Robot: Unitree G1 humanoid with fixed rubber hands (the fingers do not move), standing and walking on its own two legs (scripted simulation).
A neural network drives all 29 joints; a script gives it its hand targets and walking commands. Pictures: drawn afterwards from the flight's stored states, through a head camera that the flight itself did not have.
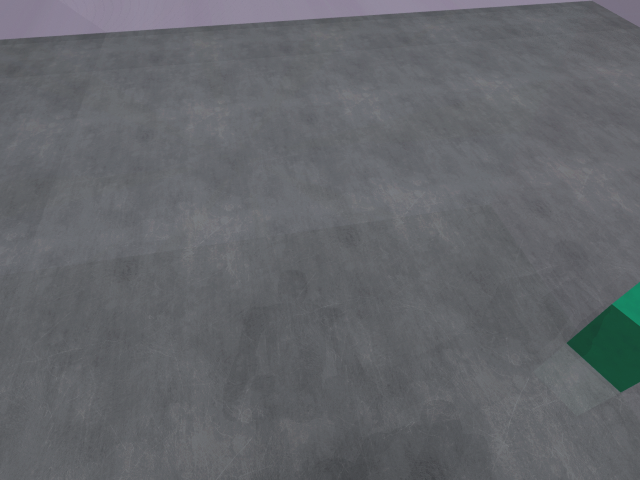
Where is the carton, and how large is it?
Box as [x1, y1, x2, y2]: [567, 282, 639, 391]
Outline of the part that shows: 639,282 567,342 573,349 620,391 639,381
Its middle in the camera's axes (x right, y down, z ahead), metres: +0.99 +0.31 +1.21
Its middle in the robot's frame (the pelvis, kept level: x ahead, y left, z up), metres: +0.62 -0.98 -0.64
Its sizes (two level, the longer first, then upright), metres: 0.197 0.176 0.264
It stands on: the floor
